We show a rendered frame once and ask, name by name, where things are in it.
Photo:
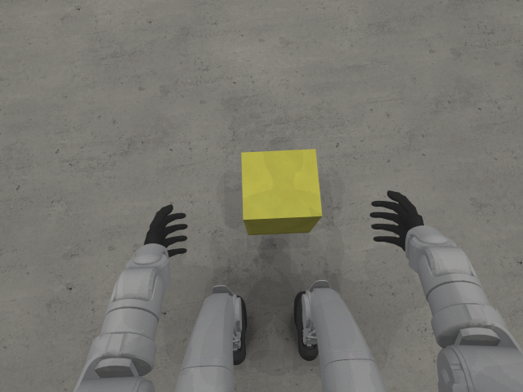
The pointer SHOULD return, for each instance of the robot right hand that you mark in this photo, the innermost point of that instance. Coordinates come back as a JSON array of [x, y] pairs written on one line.
[[407, 219]]

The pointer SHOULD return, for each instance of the left robot shin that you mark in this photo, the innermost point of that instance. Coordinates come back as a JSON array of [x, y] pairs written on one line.
[[225, 289]]

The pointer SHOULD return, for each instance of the right robot forearm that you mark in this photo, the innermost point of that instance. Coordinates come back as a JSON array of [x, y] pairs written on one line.
[[462, 314]]

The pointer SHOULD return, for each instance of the left robot forearm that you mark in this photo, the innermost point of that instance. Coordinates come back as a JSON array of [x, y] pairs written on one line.
[[125, 346]]

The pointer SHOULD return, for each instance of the right robot thigh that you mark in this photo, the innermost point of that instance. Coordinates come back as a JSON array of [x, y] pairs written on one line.
[[346, 362]]

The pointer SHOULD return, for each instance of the robot left hand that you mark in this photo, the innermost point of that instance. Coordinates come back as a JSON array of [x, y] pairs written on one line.
[[158, 230]]

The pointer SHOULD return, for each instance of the carton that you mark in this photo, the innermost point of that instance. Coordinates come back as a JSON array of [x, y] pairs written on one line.
[[281, 191]]

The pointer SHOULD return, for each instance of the right robot upper arm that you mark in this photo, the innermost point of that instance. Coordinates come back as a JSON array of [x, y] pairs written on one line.
[[480, 368]]

